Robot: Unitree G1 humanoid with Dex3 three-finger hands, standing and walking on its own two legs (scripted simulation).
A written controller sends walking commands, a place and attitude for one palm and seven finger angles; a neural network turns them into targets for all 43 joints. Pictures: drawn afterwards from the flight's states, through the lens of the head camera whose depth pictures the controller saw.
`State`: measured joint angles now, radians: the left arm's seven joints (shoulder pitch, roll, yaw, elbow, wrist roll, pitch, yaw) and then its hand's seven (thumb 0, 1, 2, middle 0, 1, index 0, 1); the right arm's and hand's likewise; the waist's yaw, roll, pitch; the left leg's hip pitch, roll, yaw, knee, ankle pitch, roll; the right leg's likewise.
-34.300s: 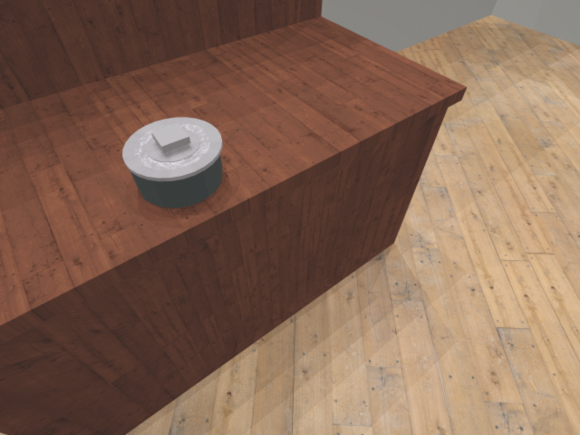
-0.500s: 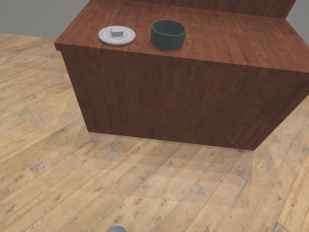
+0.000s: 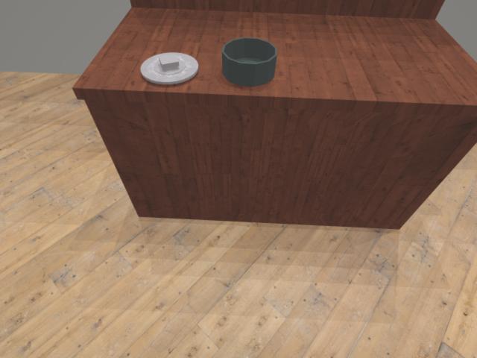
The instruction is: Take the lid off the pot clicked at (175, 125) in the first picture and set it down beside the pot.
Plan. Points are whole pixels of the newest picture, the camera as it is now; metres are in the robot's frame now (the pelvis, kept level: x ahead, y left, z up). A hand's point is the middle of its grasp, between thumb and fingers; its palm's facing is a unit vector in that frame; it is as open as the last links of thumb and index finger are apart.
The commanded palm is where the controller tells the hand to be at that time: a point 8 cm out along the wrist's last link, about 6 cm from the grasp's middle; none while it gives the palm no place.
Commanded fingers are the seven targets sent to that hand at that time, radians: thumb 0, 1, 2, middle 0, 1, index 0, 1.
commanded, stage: let the arm hang, fingers relaxed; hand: left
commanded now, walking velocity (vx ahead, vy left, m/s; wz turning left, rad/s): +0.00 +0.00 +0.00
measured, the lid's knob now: (168, 61) +0.92 +0.25 +0.01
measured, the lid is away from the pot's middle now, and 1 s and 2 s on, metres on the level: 0.25 0.25 0.25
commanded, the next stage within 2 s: look to check the result in 0.76 s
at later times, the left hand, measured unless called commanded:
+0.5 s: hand out of the picture +0.06 +0.17 -0.18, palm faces +0.00 -0.98 -0.22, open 7.3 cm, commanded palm none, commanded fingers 0.00 0.90 0.90 -0.20 -0.30 -0.20 -0.30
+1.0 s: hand out of the picture +0.05 +0.17 -0.18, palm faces +0.00 -0.98 -0.20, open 7.3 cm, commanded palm none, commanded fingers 0.00 0.90 0.90 -0.20 -0.30 -0.20 -0.30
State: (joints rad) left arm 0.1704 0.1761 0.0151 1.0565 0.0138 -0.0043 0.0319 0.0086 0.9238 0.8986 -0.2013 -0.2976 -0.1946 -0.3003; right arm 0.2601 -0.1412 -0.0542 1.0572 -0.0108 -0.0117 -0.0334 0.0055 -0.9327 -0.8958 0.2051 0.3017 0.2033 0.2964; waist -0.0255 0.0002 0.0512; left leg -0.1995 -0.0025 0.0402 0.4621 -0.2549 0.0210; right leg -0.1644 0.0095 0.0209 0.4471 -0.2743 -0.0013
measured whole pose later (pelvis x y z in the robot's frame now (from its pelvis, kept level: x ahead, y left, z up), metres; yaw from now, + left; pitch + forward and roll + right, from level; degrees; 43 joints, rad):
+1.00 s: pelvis +0.03 +0.00 +0.00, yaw -1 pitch -1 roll +0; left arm 0.24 0.15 0.02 1.13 0.01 0.00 0.05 0.01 0.93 0.90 -0.20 -0.30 -0.20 -0.30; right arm 0.30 -0.11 -0.04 1.13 0.00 -0.01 -0.05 0.00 -0.90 -0.90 0.20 0.30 0.20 0.30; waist -0.02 0.00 0.06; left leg -0.12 0.00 0.06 0.43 -0.29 0.02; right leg -0.09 0.02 0.04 0.40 -0.29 0.00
